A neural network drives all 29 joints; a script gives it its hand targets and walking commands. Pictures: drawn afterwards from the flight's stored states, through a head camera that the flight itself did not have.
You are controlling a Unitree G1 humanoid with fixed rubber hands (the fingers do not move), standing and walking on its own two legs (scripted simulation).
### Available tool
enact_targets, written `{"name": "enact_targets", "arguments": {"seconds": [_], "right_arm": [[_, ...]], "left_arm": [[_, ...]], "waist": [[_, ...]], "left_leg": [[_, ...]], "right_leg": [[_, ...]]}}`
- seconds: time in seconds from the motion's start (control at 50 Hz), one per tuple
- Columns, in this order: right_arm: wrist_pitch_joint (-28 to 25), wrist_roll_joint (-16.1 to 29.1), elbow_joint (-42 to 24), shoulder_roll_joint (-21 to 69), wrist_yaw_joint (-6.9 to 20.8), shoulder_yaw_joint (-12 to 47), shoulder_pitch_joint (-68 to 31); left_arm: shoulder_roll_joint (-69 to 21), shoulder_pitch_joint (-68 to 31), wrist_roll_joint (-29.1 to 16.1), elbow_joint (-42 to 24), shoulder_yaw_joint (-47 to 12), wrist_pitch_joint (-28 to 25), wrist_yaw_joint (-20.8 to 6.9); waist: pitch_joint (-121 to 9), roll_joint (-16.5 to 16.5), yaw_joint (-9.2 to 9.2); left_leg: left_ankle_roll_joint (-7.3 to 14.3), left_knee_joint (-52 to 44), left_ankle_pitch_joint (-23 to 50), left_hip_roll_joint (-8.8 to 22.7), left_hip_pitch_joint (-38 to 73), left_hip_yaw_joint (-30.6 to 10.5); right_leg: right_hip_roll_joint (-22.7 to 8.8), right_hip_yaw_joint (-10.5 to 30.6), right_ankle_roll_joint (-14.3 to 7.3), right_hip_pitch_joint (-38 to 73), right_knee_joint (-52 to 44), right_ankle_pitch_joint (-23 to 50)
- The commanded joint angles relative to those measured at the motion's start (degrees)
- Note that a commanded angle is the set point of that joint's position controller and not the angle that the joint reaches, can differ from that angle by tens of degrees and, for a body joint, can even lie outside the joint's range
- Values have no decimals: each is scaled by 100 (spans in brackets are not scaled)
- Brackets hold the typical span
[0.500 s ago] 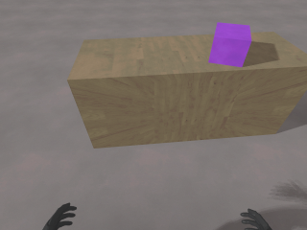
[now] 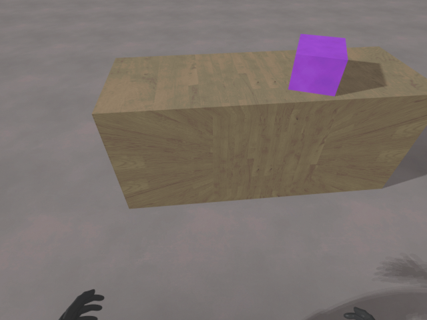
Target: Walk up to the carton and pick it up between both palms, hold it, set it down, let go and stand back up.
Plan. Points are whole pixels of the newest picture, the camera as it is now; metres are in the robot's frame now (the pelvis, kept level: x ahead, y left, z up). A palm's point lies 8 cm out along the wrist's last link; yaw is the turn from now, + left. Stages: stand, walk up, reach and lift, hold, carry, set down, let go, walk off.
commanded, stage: walk up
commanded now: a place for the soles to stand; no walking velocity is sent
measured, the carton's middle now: (316, 63) +1.19 -0.45 -0.03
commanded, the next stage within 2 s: none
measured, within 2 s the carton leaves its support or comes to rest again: neither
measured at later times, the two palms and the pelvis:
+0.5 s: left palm out of the picture +0.13 +0.17 -0.06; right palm out of the picture +0.18 -0.45 -0.08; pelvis +0.10 -0.13 +0.01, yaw +0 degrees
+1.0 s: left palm (141, 248) +0.33 +0.19 -0.11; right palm (413, 244) +0.33 -0.44 -0.07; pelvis +0.26 -0.11 -0.01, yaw +0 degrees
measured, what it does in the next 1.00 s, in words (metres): walks ahead: right foot, then left foot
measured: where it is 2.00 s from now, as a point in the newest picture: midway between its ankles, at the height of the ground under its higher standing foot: (275, 267)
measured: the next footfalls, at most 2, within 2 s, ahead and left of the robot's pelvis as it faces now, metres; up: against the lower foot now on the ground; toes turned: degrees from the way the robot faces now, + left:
right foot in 0.24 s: +0.16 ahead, -0.20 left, +0.00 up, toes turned -3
left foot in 0.82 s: +0.37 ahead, +0.01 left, +0.00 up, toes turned +1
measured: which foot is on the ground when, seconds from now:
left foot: down 0.00-0.22, up 0.24-0.80, down 0.82-1.00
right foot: up 0.00-0.22, down 0.24-0.82, up 0.84-1.00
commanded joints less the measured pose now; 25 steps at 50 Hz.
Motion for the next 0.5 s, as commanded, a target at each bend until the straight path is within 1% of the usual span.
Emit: {"name": "enact_targets", "arguments": {"seconds": [0.0,0.02,0.04,0.06,0.08,0.1,0.12,0.14,0.16,0.18,0.2,0.22,0.24,0.26,0.28,0.3,0.32,0.34,0.36,0.38,0.42,0.48], "right_arm": [[-327,-336,-321,-1979,-254,-889,938],[-353,-344,-407,-1983,-262,-882,824],[-365,-361,-497,-1979,-275,-873,706],[-369,-362,-580,-1980,-289,-874,635],[-359,-346,-644,-2011,-303,-884,617],[-345,-337,-691,-2044,-320,-888,559],[-332,-333,-765,-2108,-335,-903,450],[-313,-328,-816,-2144,-340,-902,300],[-283,-313,-862,-2134,-332,-874,92],[-239,-282,-863,-2107,-313,-842,-166],[-180,-309,-801,-1841,-289,-733,-77],[-153,-305,-827,-1220,-257,-522,-14],[-152,-94,-1202,-747,-293,-340,-98],[-89,-30,-1105,-1264,-357,-505,164],[-30,1,-929,-1552,-321,-599,293],[11,8,-723,-1670,-270,-630,517],[34,-8,-536,-1681,-235,-667,735],[44,-53,-383,-1613,-201,-660,835],[55,-78,-375,-1555,-183,-652,804],[63,-77,-391,-1528,-179,-642,705],[85,-57,-468,-1492,-177,-628,507],[109,-38,-560,-1492,-167,-616,310]], "left_arm": [[1234,-455,431,-906,787,-100,-86],[1238,-337,439,-911,799,-89,-128],[1215,-268,423,-919,795,-71,-180],[1186,-213,396,-915,779,-47,-226],[1164,-198,380,-920,766,-13,-262],[1161,-173,355,-927,762,15,-288],[1135,-125,329,-936,750,38,-306],[1150,25,293,-910,744,44,-309],[1182,309,264,-832,752,36,-292],[1165,888,240,-629,768,7,-247],[1313,1681,218,-276,854,-46,-170],[1675,2345,269,-33,956,-101,-69],[2160,2165,257,-431,962,-155,41],[2184,1397,206,-657,988,-129,108],[2033,1152,211,-719,986,-124,168],[1836,1064,197,-711,966,-128,211],[1695,1000,223,-754,906,-143,226],[1535,996,239,-754,856,-164,226],[1430,1119,266,-761,831,-189,224],[1381,1220,287,-768,834,-199,226],[1390,1416,299,-755,861,-192,232],[1452,1620,298,-768,890,-146,245]], "waist": [[204,-116,-362],[91,83,-271],[50,361,-233],[49,583,-215],[52,730,-215],[85,793,-192],[146,937,-142],[194,1009,-53],[226,1020,119],[100,866,466],[-153,109,771],[-140,-1379,1103],[79,-2360,1098],[400,-1187,593],[751,-624,340],[899,-236,189],[877,-326,73],[778,-443,55],[720,-557,111],[749,-564,166],[888,-572,288],[1014,-592,435]], "left_leg": [[1475,-2047,-2423,1998,1635,-3322],[1373,-2014,-2421,1844,1532,-3022],[1307,-1986,-2292,1672,1417,-2724],[1263,-1969,-2144,1538,1276,-2445],[1219,-1937,-2146,1458,1061,-2228],[1167,-1870,-2173,1413,782,-2059],[1120,-1838,-2273,1457,389,-1919],[1063,-1801,-2328,1509,-23,-1792],[947,-1639,-2256,1448,-456,-1532],[752,-1112,-2200,1236,-1005,-1012],[519,225,-2219,776,-1579,-510],[266,2410,-2141,59,-2425,153],[103,3774,-2410,-739,-3309,-524],[87,4098,-1565,-385,-3157,-1235],[-67,4174,-850,-165,-3112,-1081],[-144,3892,-391,-38,-2790,-1014],[-187,3613,-146,22,-2495,-867],[-205,3336,47,41,-2226,-759],[-213,3132,128,6,-2099,-691],[-220,2986,177,-28,-2087,-643],[-215,2625,248,-75,-2291,-556],[-202,2076,280,-103,-2492,-465]], "right_leg": [[-550,589,-28,-2725,1541,-490],[-604,593,-16,-2600,1572,-359],[-602,543,9,-2482,1516,-290],[-592,470,31,-2343,1385,-131],[-593,406,33,-2112,1157,25],[-613,372,22,-1808,881,118],[-664,367,-15,-1412,618,194],[-708,373,-73,-921,339,301],[-673,291,-134,-297,18,325],[-574,84,-215,825,-742,672],[-239,-79,-151,2079,-1116,625],[-608,721,-107,2613,-1609,-438],[-1710,3614,-421,1819,-3208,-2100],[-2055,4397,-751,1297,-3736,-3514],[-1984,3874,-686,1080,-3633,-3369],[-1695,3063,-427,853,-3436,-2699],[-1415,2475,-280,813,-3358,-2128],[-1235,1993,-201,763,-3292,-1625],[-1163,1766,-224,778,-3259,-1320],[-1136,1617,-251,829,-3265,-1146],[-1186,1526,-336,1046,-3363,-1132],[-1266,1440,-370,1403,-3451,-1040]]}}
